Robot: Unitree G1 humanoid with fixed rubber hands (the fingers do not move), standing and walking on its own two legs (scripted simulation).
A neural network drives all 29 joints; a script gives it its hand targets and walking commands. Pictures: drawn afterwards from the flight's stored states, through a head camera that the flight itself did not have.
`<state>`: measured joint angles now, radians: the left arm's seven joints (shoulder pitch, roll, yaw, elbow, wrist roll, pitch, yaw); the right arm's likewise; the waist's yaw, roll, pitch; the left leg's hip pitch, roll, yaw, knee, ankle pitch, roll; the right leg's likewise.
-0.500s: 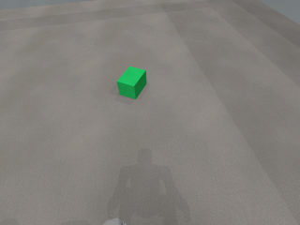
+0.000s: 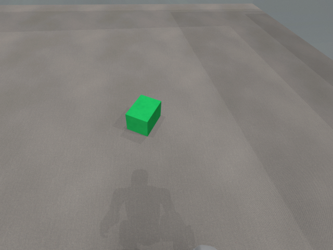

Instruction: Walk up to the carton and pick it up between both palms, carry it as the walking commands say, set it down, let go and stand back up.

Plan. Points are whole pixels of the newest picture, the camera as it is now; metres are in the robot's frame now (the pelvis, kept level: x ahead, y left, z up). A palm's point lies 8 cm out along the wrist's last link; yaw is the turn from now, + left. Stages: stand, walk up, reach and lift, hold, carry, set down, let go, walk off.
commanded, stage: walk up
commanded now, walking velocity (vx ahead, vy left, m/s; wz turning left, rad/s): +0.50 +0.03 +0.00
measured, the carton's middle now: (144, 115) +1.20 +0.10 -0.70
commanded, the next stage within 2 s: none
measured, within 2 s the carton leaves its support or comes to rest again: neither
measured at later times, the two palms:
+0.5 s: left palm (92, 207) +0.27 +0.20 -0.13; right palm (250, 209) +0.27 -0.27 -0.15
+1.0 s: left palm (87, 129) +0.58 +0.29 -0.15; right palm (208, 135) +0.54 -0.18 -0.12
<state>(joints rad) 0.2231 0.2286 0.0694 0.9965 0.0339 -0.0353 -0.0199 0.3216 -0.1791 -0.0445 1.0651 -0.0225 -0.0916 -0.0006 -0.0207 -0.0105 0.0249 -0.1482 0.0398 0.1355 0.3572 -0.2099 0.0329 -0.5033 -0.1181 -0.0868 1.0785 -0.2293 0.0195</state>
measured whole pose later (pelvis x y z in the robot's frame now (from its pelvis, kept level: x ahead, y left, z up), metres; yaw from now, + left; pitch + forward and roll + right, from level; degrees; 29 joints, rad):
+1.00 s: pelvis +0.54 +0.05 +0.00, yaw +1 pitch +0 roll -2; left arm 0.23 0.21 0.07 1.01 0.03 -0.02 -0.02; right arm 0.31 -0.16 -0.04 1.06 -0.02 -0.09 0.00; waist -0.02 -0.03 0.04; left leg -0.11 0.09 0.15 0.34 -0.22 0.00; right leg -0.55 -0.12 -0.08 1.07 -0.18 0.05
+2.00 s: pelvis +0.75 +0.04 -0.01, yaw +1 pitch -1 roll +0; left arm 0.26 0.17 0.03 1.04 0.00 0.02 0.03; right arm 0.20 -0.15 -0.04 1.07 -0.01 0.02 -0.02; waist -0.01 0.00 0.04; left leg -0.29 0.05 0.09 0.48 -0.18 0.00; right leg -0.21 -0.05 -0.11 0.48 -0.25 0.01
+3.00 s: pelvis +0.76 +0.01 -0.01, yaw +0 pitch +0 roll -1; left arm 0.21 0.17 0.04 1.05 0.01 -0.02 0.03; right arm 0.42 -0.10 -0.01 1.19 -0.01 -0.01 -0.04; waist -0.03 0.02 0.04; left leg -0.08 0.07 0.13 0.49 -0.39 -0.02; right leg -0.28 -0.05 -0.14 0.50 -0.19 0.00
